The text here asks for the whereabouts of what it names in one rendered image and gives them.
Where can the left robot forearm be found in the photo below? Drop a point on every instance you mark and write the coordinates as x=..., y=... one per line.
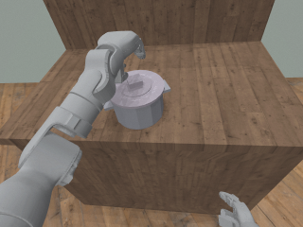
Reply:
x=95, y=86

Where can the lid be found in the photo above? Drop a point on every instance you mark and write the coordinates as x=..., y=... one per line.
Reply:
x=139, y=97

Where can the pot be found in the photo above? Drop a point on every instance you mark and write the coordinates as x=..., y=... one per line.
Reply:
x=140, y=118

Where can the left robot upper arm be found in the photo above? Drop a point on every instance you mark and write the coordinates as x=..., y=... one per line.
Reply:
x=25, y=196

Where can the knob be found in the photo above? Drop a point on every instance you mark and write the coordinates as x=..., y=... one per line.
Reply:
x=134, y=81

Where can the robot right hand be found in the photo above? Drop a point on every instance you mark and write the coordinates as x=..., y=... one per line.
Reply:
x=240, y=214

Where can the robot left hand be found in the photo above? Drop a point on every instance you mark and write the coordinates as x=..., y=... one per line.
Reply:
x=128, y=42

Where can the table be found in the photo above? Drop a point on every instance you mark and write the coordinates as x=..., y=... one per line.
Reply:
x=231, y=122

